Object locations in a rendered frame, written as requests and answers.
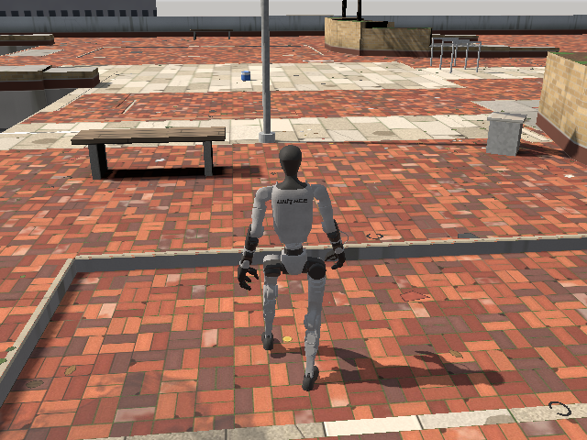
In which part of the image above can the right robot upper arm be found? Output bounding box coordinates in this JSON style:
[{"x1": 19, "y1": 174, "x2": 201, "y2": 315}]
[{"x1": 311, "y1": 184, "x2": 337, "y2": 233}]

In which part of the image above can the humanoid robot torso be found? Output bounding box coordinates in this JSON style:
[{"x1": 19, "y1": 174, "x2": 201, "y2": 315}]
[{"x1": 271, "y1": 180, "x2": 314, "y2": 275}]

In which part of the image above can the robot right hand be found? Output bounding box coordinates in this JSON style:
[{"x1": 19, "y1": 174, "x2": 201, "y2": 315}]
[{"x1": 325, "y1": 250, "x2": 346, "y2": 270}]

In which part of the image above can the robot left hand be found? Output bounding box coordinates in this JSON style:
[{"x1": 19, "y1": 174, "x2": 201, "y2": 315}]
[{"x1": 238, "y1": 265, "x2": 259, "y2": 291}]

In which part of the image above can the robot left forearm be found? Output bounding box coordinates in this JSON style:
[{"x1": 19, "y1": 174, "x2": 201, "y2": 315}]
[{"x1": 239, "y1": 224, "x2": 259, "y2": 269}]

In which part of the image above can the left robot upper arm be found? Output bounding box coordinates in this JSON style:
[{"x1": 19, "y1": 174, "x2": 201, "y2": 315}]
[{"x1": 250, "y1": 186, "x2": 272, "y2": 238}]

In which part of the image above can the robot left shin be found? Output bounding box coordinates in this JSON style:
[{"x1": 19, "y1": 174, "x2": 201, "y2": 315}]
[{"x1": 263, "y1": 284, "x2": 276, "y2": 339}]

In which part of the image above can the robot right forearm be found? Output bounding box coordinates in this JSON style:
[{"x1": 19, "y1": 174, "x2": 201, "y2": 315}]
[{"x1": 327, "y1": 219, "x2": 344, "y2": 254}]

